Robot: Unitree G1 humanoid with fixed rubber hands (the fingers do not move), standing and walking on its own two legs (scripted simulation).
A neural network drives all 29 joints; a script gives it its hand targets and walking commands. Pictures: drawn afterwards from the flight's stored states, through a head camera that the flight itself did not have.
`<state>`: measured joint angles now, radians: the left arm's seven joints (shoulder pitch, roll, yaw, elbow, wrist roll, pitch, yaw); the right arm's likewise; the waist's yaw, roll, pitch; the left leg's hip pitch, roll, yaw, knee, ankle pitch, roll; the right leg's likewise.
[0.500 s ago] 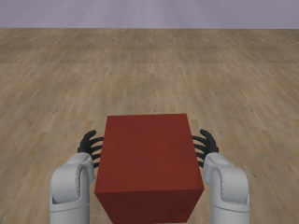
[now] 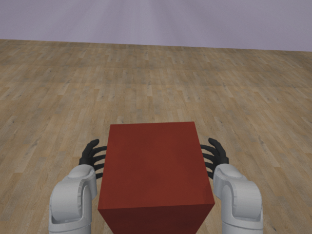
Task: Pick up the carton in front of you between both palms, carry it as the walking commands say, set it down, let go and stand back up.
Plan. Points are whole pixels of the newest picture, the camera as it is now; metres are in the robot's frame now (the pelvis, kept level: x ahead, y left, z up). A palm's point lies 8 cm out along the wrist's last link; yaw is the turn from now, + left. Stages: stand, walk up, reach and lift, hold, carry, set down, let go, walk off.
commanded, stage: carry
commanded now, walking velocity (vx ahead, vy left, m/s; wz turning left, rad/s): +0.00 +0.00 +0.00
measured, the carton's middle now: (154, 183) +0.28 +0.00 +0.03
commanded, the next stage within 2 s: hold in 1.46 s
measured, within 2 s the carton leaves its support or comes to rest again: neither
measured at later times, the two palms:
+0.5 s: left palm (95, 157) +0.32 +0.16 +0.08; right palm (209, 153) +0.34 -0.14 +0.09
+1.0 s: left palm (93, 172) +0.30 +0.16 +0.04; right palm (207, 169) +0.31 -0.14 +0.05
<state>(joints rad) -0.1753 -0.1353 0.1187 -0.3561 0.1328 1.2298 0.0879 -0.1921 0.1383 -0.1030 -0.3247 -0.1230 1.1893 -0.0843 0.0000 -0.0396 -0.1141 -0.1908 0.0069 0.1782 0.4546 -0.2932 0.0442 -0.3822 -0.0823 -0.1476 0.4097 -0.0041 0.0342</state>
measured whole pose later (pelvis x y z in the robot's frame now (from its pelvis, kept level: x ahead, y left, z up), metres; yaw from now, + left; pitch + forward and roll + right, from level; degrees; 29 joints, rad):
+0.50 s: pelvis +0.07 -0.01 -0.01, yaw +2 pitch +3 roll -1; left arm -0.16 -0.13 0.11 -0.27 0.14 1.22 0.08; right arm -0.18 0.14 -0.11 -0.27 -0.14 1.21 -0.09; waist 0.00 0.01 -0.14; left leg -0.15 0.04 0.14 0.54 -0.44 0.01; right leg -0.37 -0.07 -0.18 0.58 -0.25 -0.01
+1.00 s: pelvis +0.03 +0.00 -0.01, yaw +2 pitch +1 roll +0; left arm -0.17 -0.13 0.13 0.06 0.23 0.92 0.04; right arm -0.19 0.14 -0.13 0.07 -0.23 0.90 -0.03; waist 0.00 -0.01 -0.14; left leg -0.17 0.02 0.15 0.55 -0.40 0.03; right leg -0.36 -0.09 -0.17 0.53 -0.18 0.00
